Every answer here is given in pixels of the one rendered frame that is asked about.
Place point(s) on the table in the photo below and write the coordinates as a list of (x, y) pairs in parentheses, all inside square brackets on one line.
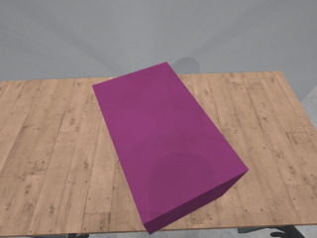
[(60, 172)]

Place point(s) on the robot right hand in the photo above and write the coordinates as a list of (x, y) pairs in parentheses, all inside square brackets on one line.
[(288, 231)]

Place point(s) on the carton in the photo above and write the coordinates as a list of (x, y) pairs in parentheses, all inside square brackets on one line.
[(174, 158)]

